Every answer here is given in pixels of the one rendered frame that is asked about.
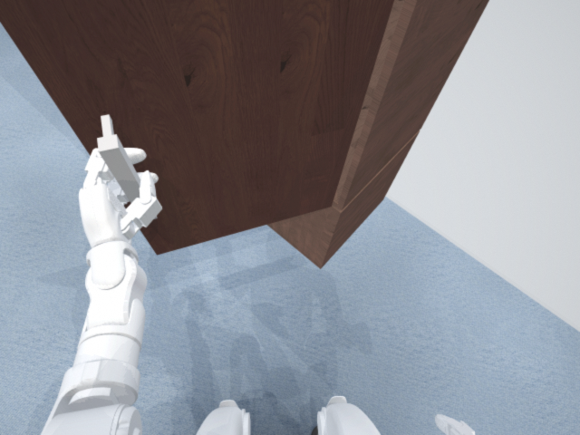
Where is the right robot hand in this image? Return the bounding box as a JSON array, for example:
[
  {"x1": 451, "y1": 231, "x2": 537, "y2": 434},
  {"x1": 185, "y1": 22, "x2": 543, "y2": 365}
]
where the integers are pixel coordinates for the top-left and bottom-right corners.
[{"x1": 435, "y1": 414, "x2": 475, "y2": 435}]

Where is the cupboard door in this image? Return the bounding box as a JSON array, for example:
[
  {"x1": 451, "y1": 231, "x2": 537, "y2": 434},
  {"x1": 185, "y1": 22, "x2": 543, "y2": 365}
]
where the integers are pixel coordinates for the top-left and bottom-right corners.
[{"x1": 0, "y1": 0, "x2": 394, "y2": 255}]

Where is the handle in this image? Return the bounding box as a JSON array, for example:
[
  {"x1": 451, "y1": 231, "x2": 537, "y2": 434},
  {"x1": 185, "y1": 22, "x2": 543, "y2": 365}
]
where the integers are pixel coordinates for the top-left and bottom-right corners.
[{"x1": 97, "y1": 114, "x2": 157, "y2": 219}]

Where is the robot left upper arm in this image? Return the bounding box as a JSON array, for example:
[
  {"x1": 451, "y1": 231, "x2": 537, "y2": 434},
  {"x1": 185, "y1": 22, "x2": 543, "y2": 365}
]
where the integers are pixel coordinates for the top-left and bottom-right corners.
[{"x1": 43, "y1": 403, "x2": 142, "y2": 435}]

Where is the left robot hand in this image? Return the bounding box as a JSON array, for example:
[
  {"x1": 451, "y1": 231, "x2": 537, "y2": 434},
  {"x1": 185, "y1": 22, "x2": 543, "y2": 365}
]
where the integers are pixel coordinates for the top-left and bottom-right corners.
[{"x1": 79, "y1": 148, "x2": 162, "y2": 248}]

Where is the left robot shin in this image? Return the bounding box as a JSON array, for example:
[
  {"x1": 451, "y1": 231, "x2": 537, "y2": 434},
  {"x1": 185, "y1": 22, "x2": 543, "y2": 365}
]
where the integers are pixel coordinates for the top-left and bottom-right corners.
[{"x1": 219, "y1": 400, "x2": 238, "y2": 408}]

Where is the robot left forearm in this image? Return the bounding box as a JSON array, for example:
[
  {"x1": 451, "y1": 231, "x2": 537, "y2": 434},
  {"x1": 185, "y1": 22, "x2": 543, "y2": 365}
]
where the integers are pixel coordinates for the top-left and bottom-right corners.
[{"x1": 41, "y1": 240, "x2": 147, "y2": 435}]

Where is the robot right thigh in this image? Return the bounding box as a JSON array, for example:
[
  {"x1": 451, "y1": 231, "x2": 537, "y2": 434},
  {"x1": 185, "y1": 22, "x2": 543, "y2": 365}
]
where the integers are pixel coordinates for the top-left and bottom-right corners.
[{"x1": 317, "y1": 403, "x2": 381, "y2": 435}]

